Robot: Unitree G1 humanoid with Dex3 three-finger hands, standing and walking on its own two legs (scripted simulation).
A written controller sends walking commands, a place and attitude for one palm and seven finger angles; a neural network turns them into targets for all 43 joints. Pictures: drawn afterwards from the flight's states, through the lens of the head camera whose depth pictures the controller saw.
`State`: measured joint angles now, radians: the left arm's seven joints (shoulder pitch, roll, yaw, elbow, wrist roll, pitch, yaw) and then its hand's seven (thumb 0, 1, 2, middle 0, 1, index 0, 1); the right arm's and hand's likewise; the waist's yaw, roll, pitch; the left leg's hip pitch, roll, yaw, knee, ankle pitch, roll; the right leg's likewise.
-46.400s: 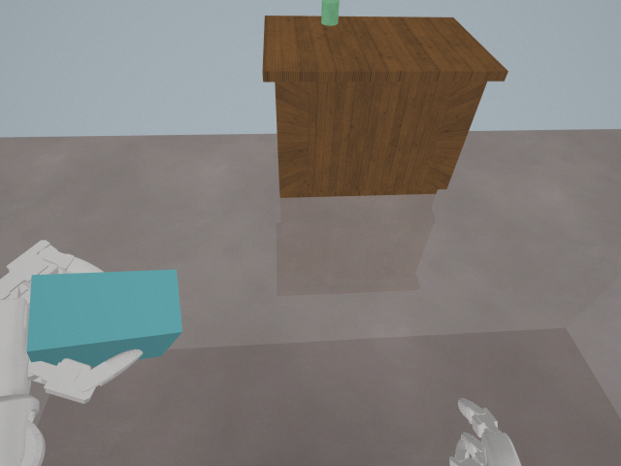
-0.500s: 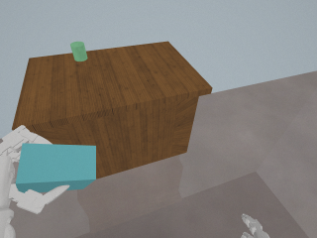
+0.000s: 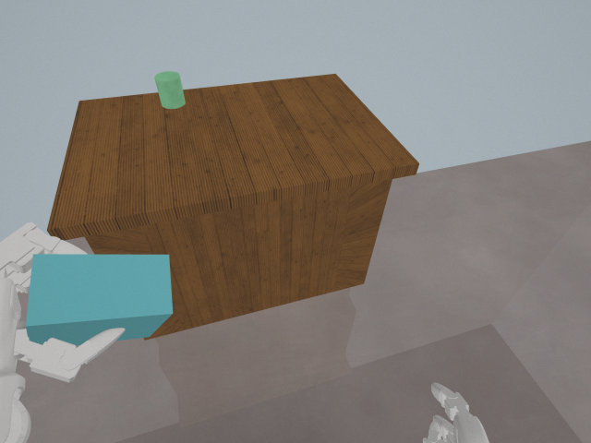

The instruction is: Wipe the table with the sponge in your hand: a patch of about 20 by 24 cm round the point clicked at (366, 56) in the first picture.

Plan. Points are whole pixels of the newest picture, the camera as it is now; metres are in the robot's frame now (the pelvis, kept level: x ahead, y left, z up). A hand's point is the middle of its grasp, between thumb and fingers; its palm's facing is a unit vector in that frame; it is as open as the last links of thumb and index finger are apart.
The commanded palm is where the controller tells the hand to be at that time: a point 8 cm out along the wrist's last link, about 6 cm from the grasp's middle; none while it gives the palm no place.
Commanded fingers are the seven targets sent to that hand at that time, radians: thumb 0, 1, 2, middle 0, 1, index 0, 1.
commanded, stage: stop stepping back and stand still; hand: left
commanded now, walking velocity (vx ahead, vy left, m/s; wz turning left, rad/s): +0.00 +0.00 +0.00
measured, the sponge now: (120, 301) +0.23 +0.21 +0.15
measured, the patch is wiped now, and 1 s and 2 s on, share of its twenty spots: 1.00 1.00 1.00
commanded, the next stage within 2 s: stand and wait in 0.50 s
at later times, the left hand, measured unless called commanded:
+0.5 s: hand (61, 289) +0.23 +0.26 +0.16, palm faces +0.39 -0.86 -0.33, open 10.1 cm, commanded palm +0.18 +0.30 +0.19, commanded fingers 0.00 0.10 1.30 -1.20 -1.60 -1.20 -1.60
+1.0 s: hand (58, 294) +0.22 +0.26 +0.16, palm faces +0.39 -0.85 -0.35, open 10.1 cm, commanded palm +0.17 +0.30 +0.19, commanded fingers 0.00 0.10 1.30 -1.20 -1.60 -1.20 -1.60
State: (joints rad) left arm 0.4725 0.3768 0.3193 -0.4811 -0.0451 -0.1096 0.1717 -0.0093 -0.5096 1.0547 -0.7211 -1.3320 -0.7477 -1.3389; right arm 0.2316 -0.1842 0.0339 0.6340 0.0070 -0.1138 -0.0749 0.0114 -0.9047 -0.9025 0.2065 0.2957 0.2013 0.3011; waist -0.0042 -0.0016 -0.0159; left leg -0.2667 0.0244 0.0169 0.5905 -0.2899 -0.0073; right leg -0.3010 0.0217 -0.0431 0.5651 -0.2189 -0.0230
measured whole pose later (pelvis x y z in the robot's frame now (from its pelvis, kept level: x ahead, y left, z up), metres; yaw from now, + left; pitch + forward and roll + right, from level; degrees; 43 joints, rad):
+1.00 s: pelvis +0.01 +0.03 +0.01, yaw -1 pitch -1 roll -1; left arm 0.48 0.34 0.28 -0.44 -0.05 -0.11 0.17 -0.01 -0.51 1.06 -0.72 -1.33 -0.75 -1.34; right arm 0.20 -0.21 0.02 0.62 0.00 -0.07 -0.08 0.01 -0.90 -0.90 0.21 0.30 0.20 0.30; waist 0.01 0.02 -0.02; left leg -0.21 0.01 0.04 0.46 -0.24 0.02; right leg -0.23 0.01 -0.02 0.40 -0.15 0.00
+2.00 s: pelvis +0.02 +0.03 +0.01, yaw -1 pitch -1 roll -1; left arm 0.49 0.34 0.28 -0.44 -0.06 -0.10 0.17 -0.01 -0.51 1.06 -0.72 -1.33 -0.74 -1.34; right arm 0.18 -0.21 0.02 0.61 0.00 -0.06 -0.08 0.01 -0.91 -0.90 0.21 0.30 0.20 0.30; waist 0.01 0.02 -0.01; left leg -0.20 0.01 0.05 0.46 -0.25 0.03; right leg -0.22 0.01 -0.01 0.39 -0.16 0.01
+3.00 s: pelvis +0.02 +0.02 +0.01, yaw -1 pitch +0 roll -1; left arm 0.48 0.34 0.28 -0.43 -0.06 -0.10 0.17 -0.01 -0.51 1.06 -0.72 -1.33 -0.74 -1.34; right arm 0.19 -0.22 0.02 0.62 0.00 -0.06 -0.08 0.01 -0.91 -0.90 0.21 0.30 0.20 0.30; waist 0.01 0.04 -0.01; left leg -0.20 0.01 0.05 0.45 -0.25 0.02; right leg -0.22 0.01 -0.01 0.39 -0.16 0.00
